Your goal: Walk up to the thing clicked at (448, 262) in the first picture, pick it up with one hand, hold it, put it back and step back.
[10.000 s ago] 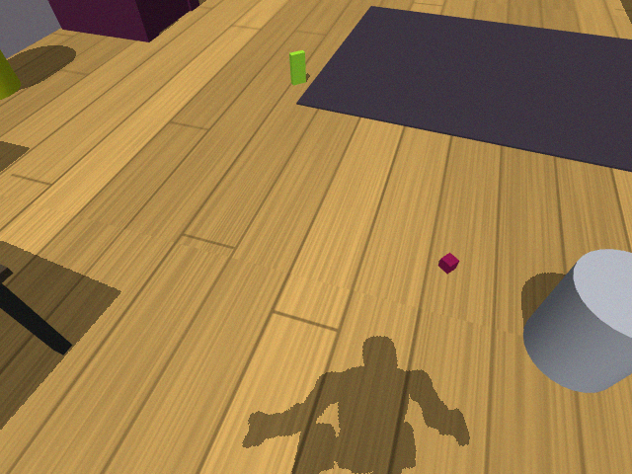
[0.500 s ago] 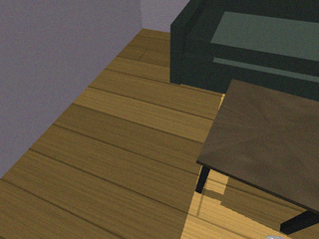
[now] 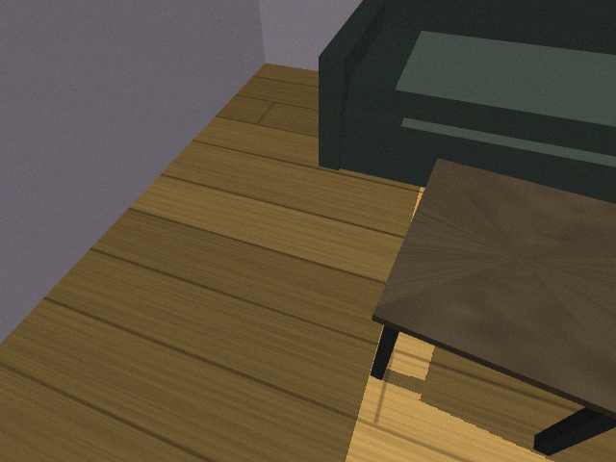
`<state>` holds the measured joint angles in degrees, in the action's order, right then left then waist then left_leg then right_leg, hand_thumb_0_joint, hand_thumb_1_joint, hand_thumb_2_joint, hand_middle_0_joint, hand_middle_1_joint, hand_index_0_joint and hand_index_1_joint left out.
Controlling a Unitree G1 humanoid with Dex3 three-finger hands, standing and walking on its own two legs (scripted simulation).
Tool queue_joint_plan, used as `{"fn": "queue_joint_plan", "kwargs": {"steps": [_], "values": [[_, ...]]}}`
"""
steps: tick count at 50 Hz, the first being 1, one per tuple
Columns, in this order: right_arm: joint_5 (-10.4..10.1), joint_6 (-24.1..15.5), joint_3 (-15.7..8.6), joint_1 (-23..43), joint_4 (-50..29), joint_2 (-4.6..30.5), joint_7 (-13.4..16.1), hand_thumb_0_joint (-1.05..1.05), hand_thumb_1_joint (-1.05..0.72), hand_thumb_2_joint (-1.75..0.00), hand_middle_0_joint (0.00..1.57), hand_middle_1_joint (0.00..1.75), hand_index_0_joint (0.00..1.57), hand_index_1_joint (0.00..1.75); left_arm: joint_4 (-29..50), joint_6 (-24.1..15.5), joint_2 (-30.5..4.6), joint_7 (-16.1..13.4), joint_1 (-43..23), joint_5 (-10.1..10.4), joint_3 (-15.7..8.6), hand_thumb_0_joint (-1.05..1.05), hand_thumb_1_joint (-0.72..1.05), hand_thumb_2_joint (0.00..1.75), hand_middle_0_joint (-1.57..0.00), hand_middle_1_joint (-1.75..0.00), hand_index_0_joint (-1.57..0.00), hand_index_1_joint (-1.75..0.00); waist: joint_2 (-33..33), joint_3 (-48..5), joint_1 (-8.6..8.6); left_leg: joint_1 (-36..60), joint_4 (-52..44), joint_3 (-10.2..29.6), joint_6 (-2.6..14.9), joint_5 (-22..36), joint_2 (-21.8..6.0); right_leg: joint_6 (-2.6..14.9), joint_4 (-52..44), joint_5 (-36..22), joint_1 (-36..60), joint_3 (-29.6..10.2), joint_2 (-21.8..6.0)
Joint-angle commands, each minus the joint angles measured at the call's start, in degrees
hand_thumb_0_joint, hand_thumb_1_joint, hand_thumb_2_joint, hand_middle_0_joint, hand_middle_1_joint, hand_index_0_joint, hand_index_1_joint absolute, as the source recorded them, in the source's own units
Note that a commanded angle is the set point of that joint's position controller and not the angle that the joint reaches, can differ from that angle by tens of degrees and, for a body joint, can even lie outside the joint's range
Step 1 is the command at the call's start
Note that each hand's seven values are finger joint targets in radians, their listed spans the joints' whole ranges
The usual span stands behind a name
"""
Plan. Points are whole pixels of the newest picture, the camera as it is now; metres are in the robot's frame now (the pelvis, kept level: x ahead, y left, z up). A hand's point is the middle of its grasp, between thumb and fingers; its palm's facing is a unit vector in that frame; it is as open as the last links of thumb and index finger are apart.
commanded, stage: stand
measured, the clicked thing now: out of the picture -1.13 -0.89 -0.76
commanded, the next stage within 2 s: walk up in 0.76 s
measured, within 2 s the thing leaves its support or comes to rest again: neither
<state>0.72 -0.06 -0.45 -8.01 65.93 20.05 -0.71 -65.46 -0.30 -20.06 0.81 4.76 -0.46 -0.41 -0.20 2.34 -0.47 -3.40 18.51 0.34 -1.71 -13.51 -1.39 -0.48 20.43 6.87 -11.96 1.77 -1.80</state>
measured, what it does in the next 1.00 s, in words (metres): shifts its weight, turning right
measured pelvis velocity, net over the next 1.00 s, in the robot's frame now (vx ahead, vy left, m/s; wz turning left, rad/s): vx -0.03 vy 0.05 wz -0.28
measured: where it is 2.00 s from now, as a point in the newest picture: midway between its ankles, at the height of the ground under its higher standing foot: outside the picture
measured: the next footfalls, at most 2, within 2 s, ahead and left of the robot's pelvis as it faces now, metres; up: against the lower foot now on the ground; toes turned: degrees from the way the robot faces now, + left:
right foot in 1.44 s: -0.09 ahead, -0.05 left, +0.00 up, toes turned -42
left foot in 1.82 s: +0.19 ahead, +0.01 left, +0.00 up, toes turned -55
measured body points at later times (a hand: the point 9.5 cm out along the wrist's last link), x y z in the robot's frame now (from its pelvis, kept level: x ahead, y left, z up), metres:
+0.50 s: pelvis +0.02 +0.00 +0.00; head +0.03 -0.01 +0.45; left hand +0.10 +0.30 -0.13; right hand +0.10 -0.30 -0.13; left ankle -0.04 +0.14 -0.75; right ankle +0.05 -0.12 -0.75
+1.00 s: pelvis -0.03 +0.05 -0.02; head +0.04 +0.03 +0.43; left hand +0.11 +0.34 -0.14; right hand +0.05 -0.31 -0.12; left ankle +0.00 +0.17 -0.74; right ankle +0.05 -0.13 -0.75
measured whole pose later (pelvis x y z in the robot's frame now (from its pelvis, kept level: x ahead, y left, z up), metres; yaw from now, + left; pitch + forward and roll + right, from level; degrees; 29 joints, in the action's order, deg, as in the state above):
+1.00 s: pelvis -0.03 +0.05 -0.02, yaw -16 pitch -1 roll +0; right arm 0.5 2.1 -5.2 0.1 51.4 24.2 -2.3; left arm -51.9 2.7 -21.1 0.2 11.1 -3.3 -3.3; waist -0.9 9.7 2.1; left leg -15.8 37.7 5.3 0.2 -27.3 2.6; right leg -3.3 25.7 3.6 -21.6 -14.1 3.8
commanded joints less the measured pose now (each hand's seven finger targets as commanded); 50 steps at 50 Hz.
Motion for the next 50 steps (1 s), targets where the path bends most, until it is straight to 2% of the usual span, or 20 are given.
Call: {"fn": "queue_joint_plan", "kwargs": {"steps": [1,12,18,23,32,33,37,38,39,40,41,42,43,44,45,46,47,48,49,50], "values": [[0.05,-1.51,-2.27,2.40,-4.04,12.18,0.84,0.00,-0.90,-0.90,0.20,0.30,0.20,0.30,3.61,-1.54,-12.14,-0.80,-2.84,0.04,-2.20,0.00,0.90,0.90,-0.20,-0.30,-0.20,-0.30,0.02,-3.20,0.56,-5.90,-4.47,4.22,2.55,3.67,-5.98,1.71,-3.16,-0.72,6.08,-6.22,-5.79],[-0.24,-1.56,-2.14,2.34,-4.17,12.51,1.26,0.00,-0.90,-0.90,0.20,0.30,0.20,0.30,3.35,-1.62,-12.20,-1.03,-1.74,0.11,-1.90,0.00,0.90,0.90,-0.20,-0.30,-0.20,-0.30,-0.04,-5.83,0.36,-1.92,-3.22,3.71,2.05,12.49,-6.72,1.95,-1.16,-11.85,7.89,-5.61,-6.39],[-0.23,-1.39,-1.96,2.29,-4.20,12.40,1.26,0.00,-0.90,-0.90,0.20,0.30,0.20,0.30,3.17,-1.69,-12.46,-1.13,-1.79,0.23,-1.89,0.00,0.90,0.90,-0.20,-0.30,-0.20,-0.30,0.62,-5.48,0.39,-2.07,-3.53,3.44,1.90,13.20,-6.71,1.68,-1.40,-13.00,8.86,-5.26,-6.36],[-0.21,-1.17,-1.94,2.96,-4.61,12.09,1.24,0.00,-0.90,-0.90,0.20,0.30,0.20,0.30,3.17,-1.54,-12.54,-1.24,-1.92,0.10,-1.94,0.00,0.90,0.90,-0.20,-0.30,-0.20,-0.30,0.78,-4.02,0.41,-2.39,-3.90,3.52,1.93,10.42,-6.50,1.49,-2.39,-9.05,7.50,-5.13,-6.07],[-0.08,-1.35,-1.92,2.77,-5.03,12.31,1.30,0.00,-0.90,-0.90,0.20,0.30,0.20,0.30,3.55,-1.58,-12.52,-1.13,-2.51,0.12,-2.11,0.00,0.90,0.90,-0.20,-0.30,-0.20,-0.30,-0.46,-5.06,0.29,-2.42,-4.15,3.35,2.04,11.05,-6.84,1.89,-1.72,-10.50,8.75,-5.39,-6.44],[-0.20,-1.41,-1.96,3.32,-5.01,12.46,1.24,0.00,-0.90,-0.90,0.20,0.30,0.20,0.30,3.41,-1.62,-12.24,-1.11,-1.84,0.13,-1.95,0.00,0.90,0.90,-0.20,-0.30,-0.20,-0.30,-0.37,-4.66,0.77,-2.06,-4.23,3.63,1.90,11.79,-6.84,1.74,-1.93,-10.92,8.24,-5.19,-6.20],[-0.11,-1.41,-1.82,2.42,-4.90,12.25,1.31,0.00,-0.90,-0.90,0.20,0.30,0.20,0.30,3.35,-1.48,-12.36,-1.09,-2.15,0.14,-2.05,0.00,0.90,0.90,-0.20,-0.30,-0.20,-0.30,-0.09,-4.13,0.52,-2.62,-4.77,3.30,2.07,9.51,-6.60,1.72,-2.24,-9.05,7.98,-5.32,-6.26],[0.55,-0.67,-6.94,7.24,-9.90,18.87,0.22,0.00,-0.90,-0.90,0.20,0.30,0.20,0.30,9.05,0.15,-15.97,-0.78,1.19,-1.26,-4.43,0.00,0.90,0.90,-0.20,-0.30,-0.20,-0.30,-2.81,0.50,0.30,1.08,6.91,-5.30,1.64,6.08,-2.26,4.26,1.58,-20.29,-1.60,-13.19,-4.72],[0.41,-0.18,-6.82,6.46,-11.70,16.34,-0.03,0.00,-0.90,-0.90,0.20,0.30,0.20,0.30,9.80,0.26,-16.44,-1.01,3.56,-1.44,-4.87,0.00,0.90,0.90,-0.20,-0.30,-0.20,-0.30,-0.18,-1.65,0.78,-1.17,11.51,-4.27,1.73,4.19,-0.99,6.34,2.83,-24.65,-0.39,-16.70,-6.40],[0.16,0.31,-6.65,6.93,-13.05,14.45,-0.29,0.00,-0.90,-0.90,0.20,0.30,0.20,0.30,10.13,0.41,-17.05,-1.19,5.24,-1.54,-5.45,0.00,0.90,0.90,-0.20,-0.30,-0.20,-0.30,3.73,-1.81,1.65,-5.65,14.60,-3.45,1.58,-3.71,1.39,7.93,1.50,-22.34,2.40,-21.52,-7.71],[-0.16,0.64,-6.31,6.42,-14.13,12.76,-0.58,0.00,-0.90,-0.90,0.20,0.30,0.20,0.30,11.46,0.19,-18.46,-1.32,5.68,-2.28,-6.33,0.00,0.90,0.90,-0.20,-0.30,-0.20,-0.30,9.81,-2.58,2.07,-14.91,19.81,-1.60,0.82,-16.51,3.76,11.06,-1.89,-22.02,8.47,-30.10,-11.60],[-0.09,1.17,-6.25,5.42,-14.70,11.90,-0.73,0.00,-0.90,-0.90,0.20,0.30,0.20,0.30,13.52,0.03,-19.37,-1.53,5.82,-2.80,-7.18,0.00,0.90,0.90,-0.20,-0.30,-0.20,-0.30,12.31,-4.75,1.81,-18.38,26.21,3.46,0.86,-22.31,4.70,13.52,-3.59,-16.75,10.62,-37.20,-13.93],[-0.04,1.50,-6.64,4.19,-14.84,12.02,-0.85,0.00,-0.90,-0.90,0.20,0.30,0.20,0.30,15.49,0.06,-18.86,-1.73,4.70,-3.02,-7.34,0.00,0.90,0.90,-0.20,-0.30,-0.20,-0.30,12.22,-5.70,0.95,-17.81,27.71,6.82,1.20,-21.94,3.21,13.91,-4.29,-8.42,8.60,-37.68,-13.59],[-0.34,1.66,-6.96,3.21,-14.82,12.56,-1.02,0.00,-0.90,-0.90,0.20,0.30,0.20,0.30,17.33,0.10,-17.53,-1.83,2.25,-3.18,-7.06,0.00,0.90,0.90,-0.20,-0.30,-0.20,-0.30,12.65,-6.33,-0.04,-16.17,27.02,7.93,1.45,-21.17,2.41,13.38,-4.10,-4.18,6.19,-36.06,-11.78],[-0.50,1.82,-7.23,1.90,-14.42,12.89,-1.10,0.00,-0.90,-0.90,0.20,0.30,0.20,0.30,18.81,0.20,-16.09,-1.90,0.32,-3.14,-6.68,0.00,0.90,0.90,-0.20,-0.30,-0.20,-0.30,12.32,-7.33,-1.15,-13.70,26.60,8.40,1.57,-18.65,1.89,11.57,-2.95,-3.07,3.81,-32.95,-8.59],[-0.32,2.03,-7.45,0.76,-14.68,12.92,-1.13,0.00,-0.90,-0.90,0.20,0.30,0.20,0.30,19.98,0.45,-14.86,-1.92,-0.30,-3.10,-6.56,0.00,0.90,0.90,-0.20,-0.30,-0.20,-0.30,12.65,-8.14,-1.75,-11.45,25.20,6.95,1.82,-16.17,2.82,9.54,-2.54,-1.78,0.70,-30.73,-5.93],[-0.11,2.23,-7.49,-0.61,-15.29,12.90,-1.09,0.00,-0.90,-0.90,0.20,0.30,0.20,0.30,21.28,0.65,-14.56,-1.81,-0.55,-3.11,-6.67,0.00,0.90,0.90,-0.20,-0.30,-0.20,-0.30,12.37,-8.88,-2.13,-9.33,23.13,5.34,1.88,-14.06,3.72,8.22,-2.03,-2.06,-1.62,-29.50,-4.52],[0.07,2.36,-7.53,-1.49,-16.07,12.68,-1.00,0.00,-0.90,-0.90,0.20,0.30,0.20,0.30,22.44,0.86,-14.84,-1.65,-0.19,-3.11,-6.75,0.00,0.90,0.90,-0.20,-0.30,-0.20,-0.30,11.86,-9.34,-2.06,-6.25,19.28,4.39,1.90,-12.70,4.64,7.74,-1.42,-4.02,-4.16,-30.17,-4.45],[0.27,2.36,-7.69,-3.34,-16.20,12.44,-0.82,0.00,-0.90,-0.90,0.20,0.30,0.20,0.30,23.47,1.30,-14.96,-1.38,-1.24,-2.85,-6.74,0.00,0.90,0.90,-0.20,-0.30,-0.20,-0.30,9.99,-9.98,-3.08,-0.44,12.80,3.10,1.65,-9.07,5.11,6.33,0.01,-3.97,-8.21,-27.89,-2.34],[0.80,2.24,-8.09,-5.83,-16.18,12.90,-0.52,0.00,-0.90,-0.90,0.20,0.30,0.20,0.30,24.70,1.71,-13.70,-1.15,-2.18,-2.36,-6.32,0.00,0.90,0.90,-0.20,-0.30,-0.20,-0.30,6.56,-10.19,-4.86,8.92,3.00,3.13,2.01,-4.79,3.65,2.87,3.31,-0.84,-15.89,-24.00,1.43]]}}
